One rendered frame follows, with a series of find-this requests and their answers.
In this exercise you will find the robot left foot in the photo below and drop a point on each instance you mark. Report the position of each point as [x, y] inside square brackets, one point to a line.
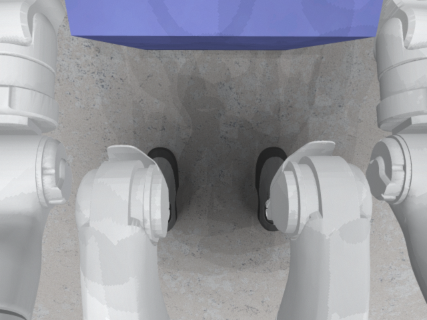
[167, 163]

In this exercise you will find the robot right upper arm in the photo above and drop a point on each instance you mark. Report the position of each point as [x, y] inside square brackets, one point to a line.
[397, 174]

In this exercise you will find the robot right shin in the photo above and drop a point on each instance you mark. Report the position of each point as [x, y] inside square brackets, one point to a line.
[321, 148]

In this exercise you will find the right robot forearm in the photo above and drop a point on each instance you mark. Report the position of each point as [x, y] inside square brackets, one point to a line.
[400, 51]

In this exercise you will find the robot left upper arm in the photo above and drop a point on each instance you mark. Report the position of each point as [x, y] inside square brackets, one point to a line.
[34, 177]

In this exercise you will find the left robot forearm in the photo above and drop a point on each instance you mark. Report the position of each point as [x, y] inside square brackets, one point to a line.
[28, 66]

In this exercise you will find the carton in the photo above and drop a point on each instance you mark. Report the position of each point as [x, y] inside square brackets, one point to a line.
[223, 24]

